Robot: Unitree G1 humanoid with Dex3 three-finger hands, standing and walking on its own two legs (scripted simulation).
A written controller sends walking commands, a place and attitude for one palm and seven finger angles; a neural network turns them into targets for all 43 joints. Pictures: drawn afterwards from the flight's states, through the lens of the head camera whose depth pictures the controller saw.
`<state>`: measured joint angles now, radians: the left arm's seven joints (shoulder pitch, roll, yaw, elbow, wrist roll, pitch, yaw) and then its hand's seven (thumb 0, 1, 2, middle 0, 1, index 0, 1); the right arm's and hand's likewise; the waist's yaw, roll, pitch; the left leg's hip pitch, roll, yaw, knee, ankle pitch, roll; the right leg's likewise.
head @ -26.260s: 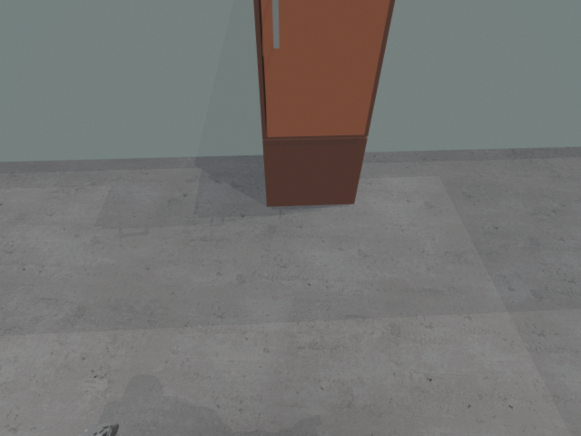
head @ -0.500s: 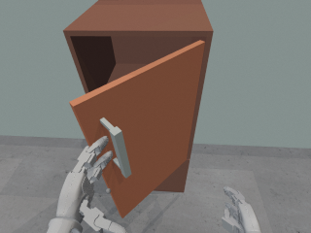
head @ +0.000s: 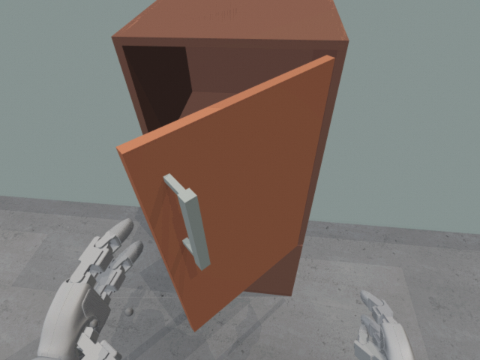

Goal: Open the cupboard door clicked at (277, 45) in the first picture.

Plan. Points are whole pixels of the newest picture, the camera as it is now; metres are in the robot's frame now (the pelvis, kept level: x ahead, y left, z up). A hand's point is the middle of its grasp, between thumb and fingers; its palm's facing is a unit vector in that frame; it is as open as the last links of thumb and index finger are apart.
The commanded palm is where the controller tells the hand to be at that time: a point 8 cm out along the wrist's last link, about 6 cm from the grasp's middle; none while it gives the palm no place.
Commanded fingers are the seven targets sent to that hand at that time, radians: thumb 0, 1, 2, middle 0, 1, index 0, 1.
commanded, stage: draw the hand back to the body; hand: left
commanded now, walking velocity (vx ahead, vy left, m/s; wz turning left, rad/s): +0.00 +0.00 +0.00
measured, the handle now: (188, 225) +0.28 +0.11 +0.13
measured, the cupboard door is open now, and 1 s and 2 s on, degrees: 47 47 47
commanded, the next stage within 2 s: step back with the hand held close in 1.56 s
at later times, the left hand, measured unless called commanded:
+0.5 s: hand (87, 300) +0.15 +0.20 +0.15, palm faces +0.00 -1.00 -0.08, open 16.2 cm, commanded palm +0.12 +0.26 +0.16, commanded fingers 0.00 -0.25 0.41 -0.16 -0.30 -0.16 -0.30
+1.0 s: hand (51, 250) +0.20 +0.26 +0.17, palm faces +0.34 -0.86 -0.38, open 11.3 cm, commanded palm +0.15 +0.31 +0.19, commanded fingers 0.00 0.62 0.78 -0.19 -0.30 -0.19 -0.30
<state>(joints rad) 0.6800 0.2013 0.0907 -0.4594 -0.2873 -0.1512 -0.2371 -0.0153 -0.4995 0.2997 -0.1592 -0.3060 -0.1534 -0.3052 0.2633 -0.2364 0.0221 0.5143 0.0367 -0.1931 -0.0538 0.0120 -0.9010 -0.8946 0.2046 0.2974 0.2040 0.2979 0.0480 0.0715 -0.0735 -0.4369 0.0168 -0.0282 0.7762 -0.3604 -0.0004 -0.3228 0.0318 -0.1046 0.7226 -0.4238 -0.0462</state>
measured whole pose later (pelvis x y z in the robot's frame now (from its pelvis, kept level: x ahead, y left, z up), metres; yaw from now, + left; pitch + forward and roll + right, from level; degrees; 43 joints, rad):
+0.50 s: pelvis -0.01 +0.02 +0.01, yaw +0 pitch -2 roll -2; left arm 0.57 0.26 0.16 -0.52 -0.29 0.01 -0.22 -0.02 -0.47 0.31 -0.15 -0.30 -0.15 -0.30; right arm 0.23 -0.22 0.07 0.54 0.05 -0.22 -0.07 0.01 -0.90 -0.89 0.21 0.30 0.21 0.30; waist 0.06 0.06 -0.05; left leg -0.37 0.00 -0.02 0.71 -0.31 0.03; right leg -0.25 0.01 -0.09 0.65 -0.36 -0.02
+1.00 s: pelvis +0.01 +0.03 +0.03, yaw -2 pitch -5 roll -1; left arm 0.53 0.33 0.24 -0.45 -0.06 -0.08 0.11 0.00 0.28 0.64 -0.18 -0.30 -0.18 -0.30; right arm 0.20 -0.22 0.04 0.63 -0.01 -0.11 -0.07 0.01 -0.90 -0.89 0.21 0.30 0.21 0.30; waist 0.07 0.05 0.03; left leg -0.13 -0.02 0.04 0.44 -0.22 0.04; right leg -0.04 0.00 -0.04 0.38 -0.26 -0.01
